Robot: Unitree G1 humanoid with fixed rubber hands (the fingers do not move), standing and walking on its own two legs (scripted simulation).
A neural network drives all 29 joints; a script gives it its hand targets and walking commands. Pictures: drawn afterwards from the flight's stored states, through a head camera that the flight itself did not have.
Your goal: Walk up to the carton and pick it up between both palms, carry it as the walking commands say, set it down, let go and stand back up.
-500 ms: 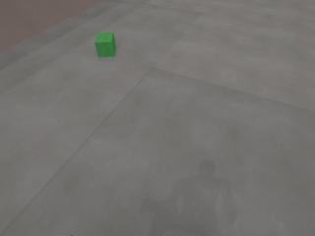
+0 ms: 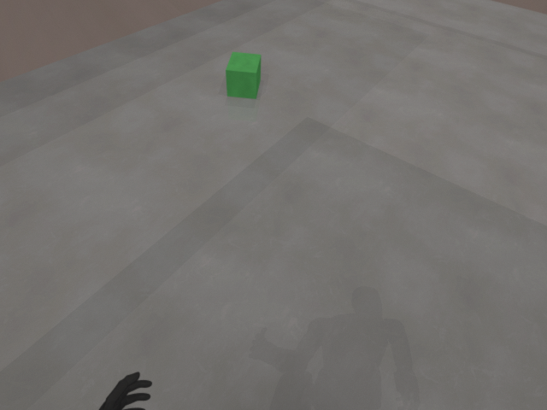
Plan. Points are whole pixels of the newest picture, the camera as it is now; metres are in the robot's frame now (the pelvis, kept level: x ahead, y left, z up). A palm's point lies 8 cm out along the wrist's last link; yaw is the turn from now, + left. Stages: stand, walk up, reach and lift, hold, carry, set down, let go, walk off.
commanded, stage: walk up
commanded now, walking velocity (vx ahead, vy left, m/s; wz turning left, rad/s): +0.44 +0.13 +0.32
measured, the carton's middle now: (244, 75) +2.22 +0.19 -0.68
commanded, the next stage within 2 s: none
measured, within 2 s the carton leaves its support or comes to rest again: neither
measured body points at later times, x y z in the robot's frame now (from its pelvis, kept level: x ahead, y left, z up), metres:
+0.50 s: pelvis +0.26 +0.03 -0.02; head +0.29 +0.04 +0.43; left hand +0.27 +0.31 -0.16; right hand +0.38 -0.21 -0.15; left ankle +0.26 +0.14 -0.73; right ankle +0.19 -0.17 -0.74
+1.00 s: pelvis +0.60 +0.12 -0.02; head +0.63 +0.12 +0.42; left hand +0.75 +0.39 -0.13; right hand +0.49 -0.13 -0.16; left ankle +0.39 +0.17 -0.63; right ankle +0.67 +0.00 -0.74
